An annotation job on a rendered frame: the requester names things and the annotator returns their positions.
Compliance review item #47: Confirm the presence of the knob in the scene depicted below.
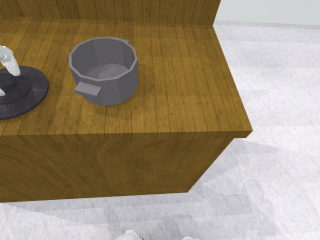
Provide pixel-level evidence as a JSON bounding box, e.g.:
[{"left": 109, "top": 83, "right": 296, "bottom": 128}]
[{"left": 0, "top": 73, "right": 18, "bottom": 93}]

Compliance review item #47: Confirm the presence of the left robot hand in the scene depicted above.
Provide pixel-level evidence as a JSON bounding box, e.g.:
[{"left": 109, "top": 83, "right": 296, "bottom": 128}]
[{"left": 0, "top": 45, "right": 20, "bottom": 96}]

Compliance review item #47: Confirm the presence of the left robot shin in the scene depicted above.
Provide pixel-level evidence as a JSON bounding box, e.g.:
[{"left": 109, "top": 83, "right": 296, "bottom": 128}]
[{"left": 125, "top": 230, "right": 137, "bottom": 235}]

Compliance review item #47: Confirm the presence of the pot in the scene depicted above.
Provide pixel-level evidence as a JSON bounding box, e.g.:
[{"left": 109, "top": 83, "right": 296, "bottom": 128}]
[{"left": 68, "top": 36, "right": 138, "bottom": 106}]

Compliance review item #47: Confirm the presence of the table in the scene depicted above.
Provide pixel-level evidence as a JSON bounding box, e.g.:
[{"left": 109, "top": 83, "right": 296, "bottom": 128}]
[{"left": 0, "top": 0, "right": 253, "bottom": 203}]

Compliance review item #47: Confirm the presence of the lid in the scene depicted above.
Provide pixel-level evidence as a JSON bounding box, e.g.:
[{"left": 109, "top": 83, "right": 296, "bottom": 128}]
[{"left": 0, "top": 65, "right": 49, "bottom": 120}]

